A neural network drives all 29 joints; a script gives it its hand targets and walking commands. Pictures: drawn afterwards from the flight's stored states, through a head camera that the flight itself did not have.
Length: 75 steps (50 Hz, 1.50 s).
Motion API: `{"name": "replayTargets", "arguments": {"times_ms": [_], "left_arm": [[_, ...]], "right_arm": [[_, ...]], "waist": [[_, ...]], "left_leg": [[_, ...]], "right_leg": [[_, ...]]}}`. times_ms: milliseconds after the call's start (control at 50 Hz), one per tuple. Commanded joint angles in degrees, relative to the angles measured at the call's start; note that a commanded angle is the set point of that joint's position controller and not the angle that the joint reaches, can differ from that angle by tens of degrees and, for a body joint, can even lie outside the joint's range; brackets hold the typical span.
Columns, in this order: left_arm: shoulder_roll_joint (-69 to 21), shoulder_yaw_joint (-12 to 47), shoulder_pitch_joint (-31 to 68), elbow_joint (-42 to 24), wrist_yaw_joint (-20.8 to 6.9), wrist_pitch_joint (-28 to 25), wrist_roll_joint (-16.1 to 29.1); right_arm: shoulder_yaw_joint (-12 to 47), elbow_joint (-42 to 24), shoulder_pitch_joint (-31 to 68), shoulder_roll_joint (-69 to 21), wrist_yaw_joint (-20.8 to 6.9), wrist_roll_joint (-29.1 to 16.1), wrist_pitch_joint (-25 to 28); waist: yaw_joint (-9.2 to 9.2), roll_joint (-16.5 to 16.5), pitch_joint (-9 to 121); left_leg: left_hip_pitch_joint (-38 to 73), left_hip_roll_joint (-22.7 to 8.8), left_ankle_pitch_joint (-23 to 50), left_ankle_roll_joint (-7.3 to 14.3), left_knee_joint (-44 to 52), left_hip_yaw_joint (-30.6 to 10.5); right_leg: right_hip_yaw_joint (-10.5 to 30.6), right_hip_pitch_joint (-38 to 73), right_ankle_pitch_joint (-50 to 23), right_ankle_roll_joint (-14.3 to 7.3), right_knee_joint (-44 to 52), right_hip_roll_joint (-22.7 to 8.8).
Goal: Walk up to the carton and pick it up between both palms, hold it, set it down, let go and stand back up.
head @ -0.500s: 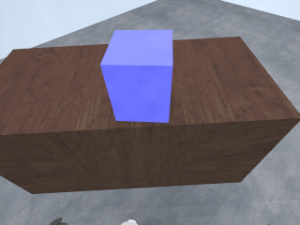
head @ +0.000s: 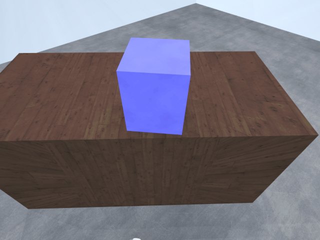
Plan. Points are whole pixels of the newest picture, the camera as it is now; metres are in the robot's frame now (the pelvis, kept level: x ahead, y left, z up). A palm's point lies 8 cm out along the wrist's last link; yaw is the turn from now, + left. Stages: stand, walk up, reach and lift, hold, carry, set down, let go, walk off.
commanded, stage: walk up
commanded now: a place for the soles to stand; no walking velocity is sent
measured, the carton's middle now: (156, 87) +0.61 +0.04 +0.06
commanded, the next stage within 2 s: none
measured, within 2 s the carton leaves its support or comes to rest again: neither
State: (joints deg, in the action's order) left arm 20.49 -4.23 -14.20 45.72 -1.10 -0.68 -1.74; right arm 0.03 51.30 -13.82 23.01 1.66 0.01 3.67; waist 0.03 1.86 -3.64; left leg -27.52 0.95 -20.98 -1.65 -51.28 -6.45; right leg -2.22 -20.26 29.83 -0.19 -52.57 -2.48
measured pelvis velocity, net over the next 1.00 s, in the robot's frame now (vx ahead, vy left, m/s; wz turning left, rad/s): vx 0.00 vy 0.01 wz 0.02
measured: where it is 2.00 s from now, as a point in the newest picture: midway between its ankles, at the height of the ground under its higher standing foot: outside the picture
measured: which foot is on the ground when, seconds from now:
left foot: down 0.00-1.00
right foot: down 0.00-1.00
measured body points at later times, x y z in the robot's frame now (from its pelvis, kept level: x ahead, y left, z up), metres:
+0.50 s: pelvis +0.00 +0.00 +0.00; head +0.02 +0.01 +0.45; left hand +0.12 +0.30 -0.11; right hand +0.09 -0.32 -0.10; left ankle +0.07 +0.15 -0.69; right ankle -0.01 -0.13 -0.69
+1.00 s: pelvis +0.00 +0.01 +0.00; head +0.01 +0.02 +0.45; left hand +0.10 +0.31 -0.11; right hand +0.08 -0.31 -0.10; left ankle +0.06 +0.15 -0.69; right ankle -0.01 -0.13 -0.69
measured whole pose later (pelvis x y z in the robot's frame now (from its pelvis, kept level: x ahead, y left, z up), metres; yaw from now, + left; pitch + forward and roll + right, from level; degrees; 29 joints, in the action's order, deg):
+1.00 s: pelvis +0.00 +0.01 +0.00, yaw +1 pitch -3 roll +0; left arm 20.5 -4.1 -12.0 45.7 -0.7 -0.2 -1.7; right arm 0.0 51.6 -13.9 22.8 1.6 0.0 4.0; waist 0.0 1.4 -4.7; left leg -27.3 1.7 -20.6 -1.8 -51.0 -6.3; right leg -2.7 -19.9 29.7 -0.1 -52.5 -3.4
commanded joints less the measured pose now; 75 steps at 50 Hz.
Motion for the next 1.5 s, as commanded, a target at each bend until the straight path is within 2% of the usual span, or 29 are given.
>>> {"name": "replayTargets", "arguments": {"times_ms": [0, 40, 120, 200, 280, 320, 380, 460, 520, 580, 620, 660, 700, 760, 800, 840, 900, 960, 1020, 1080, 1160, 1200, 1220, 1240, 1280, 1340, 1380, 1400, 1480], "left_arm": [[12.3, -2.4, 5.9, -3.0, 1.1, -0.8, 1.7], [11.8, -2.4, 3.2, -1.7, 1.3, -0.7, 1.7], [16.0, -4.0, -1.5, 0.9, 1.2, -1.8, 0.3], [17.8, -3.6, 5.3, -1.6, 1.1, -2.2, 0.2], [13.9, -2.7, 7.8, -3.7, 1.1, -1.1, 1.0], [12.1, -2.5, 5.1, -2.5, 1.4, -0.6, 1.4], [12.7, -3.1, 2.3, -0.5, 1.2, -0.5, 1.2], [17.3, -4.1, 1.5, 0.2, 1.1, -1.8, 0.4], [17.9, -3.4, 5.5, -1.4, 1.2, -1.8, 0.6], [14.8, -2.8, 8.1, -3.3, 1.1, -0.9, 1.0], [12.2, -2.6, 7.4, -3.7, 1.2, 0.0, 1.7], [11.9, -2.7, 4.3, -2.3, 1.2, 0.0, 1.4], [12.1, -3.3, 1.0, -0.2, 1.1, -0.6, 1.0], [18.2, -4.6, -0.9, 0.4, 1.2, -2.0, -0.1], [17.5, -3.8, 4.4, -1.0, 1.1, -2.2, 0.2], [17.6, -3.3, 7.4, -2.1, 1.0, -1.7, 0.1], [13.6, -2.8, 8.2, -4.3, 0.9, -0.7, 1.0], [12.3, -2.5, 4.5, -2.8, 1.2, 0.1, 1.5], [12.8, -3.5, -1.0, 0.2, 0.9, -0.8, 0.5], [18.6, -4.7, 0.2, 0.7, 1.2, -2.0, 0.0], [17.1, -3.2, 7.7, -1.9, 0.8, -1.8, 0.1], [14.2, -2.6, 8.8, -3.6, 0.7, -1.0, 0.5], [12.5, -2.4, 8.3, -4.4, 0.9, -0.8, 1.0], [11.9, -2.6, 8.2, -4.5, 1.1, -0.2, 1.7], [13.2, -2.7, 5.0, -3.6, 1.3, 0.2, 1.8], [13.1, -3.5, -2.2, 1.0, 0.9, -0.7, 0.4], [18.1, -4.6, -1.4, 0.9, 0.9, -1.5, -0.2], [18.4, -4.3, 2.9, -0.1, 0.8, -1.8, -0.3], [16.9, -3.2, 9.1, -2.9, 0.8, -1.6, 0.3]], "right_arm": [[-5.3, -2.1, -4.6, 16.7, 0.8, 1.3, 2.5], [-4.7, -3.6, 0.5, 16.9, 1.1, 1.1, 2.2], [-3.3, -3.9, 5.3, 11.1, 0.6, 0.4, 1.0], [-4.0, -3.3, 1.4, 12.4, 0.6, 0.4, 1.0], [-5.2, -1.5, -4.8, 14.3, 0.8, 0.7, 2.1], [-5.0, -2.2, -2.1, 16.1, 1.1, 0.8, 1.9], [-4.2, -3.1, 4.5, 15.4, 1.1, 1.2, 1.4], [-3.4, -3.4, 4.0, 10.8, 0.7, 0.2, 1.1], [-3.5, -3.5, 1.3, 11.2, 0.5, 0.1, 1.5], [-4.9, -1.6, -4.5, 13.1, 0.9, 0.4, 2.0], [-5.1, -1.9, -3.3, 16.1, 1.1, 1.1, 1.9], [-5.0, -3.3, 0.6, 17.5, 1.4, 1.5, 1.9], [-4.1, -3.7, 4.2, 14.9, 1.2, 1.2, 1.4], [-3.4, -4.3, 5.6, 10.7, 1.1, 0.4, 0.7], [-4.0, -3.0, 1.6, 12.1, 0.8, 0.7, 0.8], [-3.9, -2.6, -1.8, 11.8, 0.3, 0.9, 1.5], [-5.6, -1.1, -7.5, 14.4, 0.9, 0.9, 2.4], [-5.4, -3.2, -1.8, 18.4, 1.3, 1.4, 2.1], [-4.0, -4.5, 5.9, 14.3, 1.0, 1.5, 1.3], [-4.0, -3.4, 3.7, 10.8, 1.0, 0.6, 0.7], [-4.1, -2.9, -1.4, 11.3, 0.2, 0.9, 1.5], [-5.0, -0.7, -7.7, 11.9, 0.4, 1.1, 2.0], [-5.6, -0.5, -8.4, 14.4, 0.9, 1.1, 2.2], [-5.9, -1.6, -6.7, 17.3, 1.1, 1.2, 2.4], [-5.5, -3.0, -2.2, 17.9, 1.3, 1.4, 2.4], [-4.1, -4.0, 5.8, 13.6, 1.3, 1.7, 0.8], [-3.6, -4.3, 5.9, 10.2, 1.0, 0.7, 0.6], [-4.2, -3.5, 3.8, 11.4, 1.0, 0.9, 0.5], [-4.4, -2.6, -3.8, 11.1, 0.2, 1.1, 1.5]], "waist": [[0.21, -6.1, 7.2], [-2.05, -7.2, 5.7], [-4.37, 1.2, 5.0], [-0.67, 5.1, 1.2], [1.31, -3.0, 6.6], [-0.4, -4.7, 8.8], [-3.21, -6.1, 6.0], [-3.14, 5.7, 3.0], [-1.29, 2.6, 3.4], [0.97, -1.2, 7.8], [0.44, -7.8, 8.1], [-1.89, -10.4, 7.1], [-3.6, -6.5, 5.7], [-4.46, 8.6, 0.0], [-1.2, 4.2, 0.2], [0.38, 4.9, 0.0], [1.93, -4.7, 8.0], [-0.66, -9.4, 6.2], [-4.68, -5.5, 3.8], [-3.66, 7.6, -0.2], [0.47, 6.0, 0.6], [2.85, -0.9, 3.3], [2.63, -6.0, 7.2], [1.64, -8.8, 7.5], [0.17, -10.7, 6.0], [-5.1, -5.5, 4.2], [-4.7, 8.4, 0.3], [-2.96, 7.5, -0.4], [1.35, 5.0, -0.3]], "left_leg": [[10.9, -9.7, 20.5, 12.7, 17.3, -19.8], [6.6, -12.6, 11.3, 15.9, 21.6, -29.2], [-8.4, -1.4, 9.9, 4.8, 4.7, -4.0], [-4.6, -1.7, -9.0, 4.0, 1.0, 6.6], [14.0, -5.0, 28.8, 7.9, 10.1, -5.7], [9.6, -10.9, 23.0, 13.7, 15.2, -20.5], [0.8, -9.5, 6.9, 12.3, 19.3, -21.9], [-8.3, 0.5, 5.6, 3.5, 1.7, 2.9], [1.1, -1.9, 9.5, 3.6, 5.6, 6.3], [11.7, -3.4, 26.9, 6.9, 8.7, -2.3], [10.9, -10.1, 19.7, 13.3, 17.7, -20.8], [7.8, -12.1, 11.7, 15.7, 21.0, -27.3], [-0.9, -10.0, 8.1, 12.4, 19.0, -22.6], [-14.2, 1.9, -5.2, 3.6, -1.1, 2.5], [-8.7, -1.3, -11.0, 3.0, -4.1, 5.9], [2.5, -1.4, -2.0, 3.9, 6.6, 8.0], [16.4, -6.5, 24.9, 7.8, 14.2, -8.6], [9.3, -13.7, 11.6, 16.6, 22.5, -31.5], [-6.4, -8.6, 0.6, 10.2, 20.5, -20.6], [-13.6, 1.8, -7.8, 3.4, -2.1, 2.3], [3.3, -0.8, -1.6, 3.6, 5.9, 8.5], [16.3, -0.2, 17.8, 4.7, 12.6, 4.4], [18.8, -6.2, 23.4, 7.6, 15.1, -8.1], [17.0, -11.7, 24.4, 13.3, 18.7, -22.8], [10.1, -14.8, 14.3, 17.5, 22.9, -31.4], [-7.2, -6.9, 2.2, 9.5, 17.7, -17.8], [-12.8, 2.3, -0.5, 3.8, 0.5, 1.2], [-9.9, 0.4, -7.5, 3.3, -3.2, 4.4], [4.3, -0.8, 2.7, 4.1, 8.4, 8.6]], "right_leg": [[2.1, -3.4, -7.0, -1.3, 2.6, 0.9], [4.2, -1.8, 1.5, -1.9, 5.8, 2.2], [16.1, 11.6, -0.6, -7.7, 23.8, -8.6], [18.3, 4.0, -13.4, -12.4, 24.2, -17.4], [2.6, -3.1, -20.1, -2.8, 6.9, -3.6], [3.1, -1.3, -7.3, -1.7, 3.8, 0.8], [4.6, 4.3, 0.8, -3.4, 10.3, 0.1], [18.9, 10.3, -7.8, -10.8, 26.3, -14.7], [10.7, 4.7, -25.9, -10.0, 18.7, -12.7], [3.7, -1.0, -18.6, -4.5, 7.9, -5.3], [2.2, -2.1, -7.4, -1.4, 0.6, 1.4], [3.7, -2.4, 1.8, -2.0, 4.4, 1.7], [6.0, 5.5, 2.4, -3.7, 13.6, 0.1], [24.4, 10.6, -1.2, -10.1, 32.1, -17.7], [21.0, 6.3, -12.9, -13.3, 27.7, -19.5], [10.8, -0.6, -20.4, -10.1, 20.9, -13.7], [1.2, -4.6, -16.5, -1.9, 3.3, -2.8], [4.1, -4.4, 6.1, -1.9, 2.6, 2.5], [6.8, 7.9, 3.8, -4.3, 16.7, -1.1], [25.6, 9.3, 1.7, -10.7, 32.3, -17.8], [10.7, -1.0, -20.5, -9.9, 21.4, -13.0], [3.8, -5.8, -21.2, -5.2, 10.6, -5.8], [0.3, -7.1, -17.5, -2.1, 2.4, -2.0], [1.4, -8.1, -10.6, -0.7, -3.1, 1.1], [4.7, -6.1, 8.5, -1.5, 0.0, 1.7], [7.5, 9.9, 4.9, -4.9, 18.7, -0.9], [23.5, 8.3, 8.7, -9.8, 32.1, -14.7], [25.0, 4.8, 4.9, -12.6, 32.3, -19.1], [8.3, -2.5, -18.8, -9.0, 20.2, -11.8]]}}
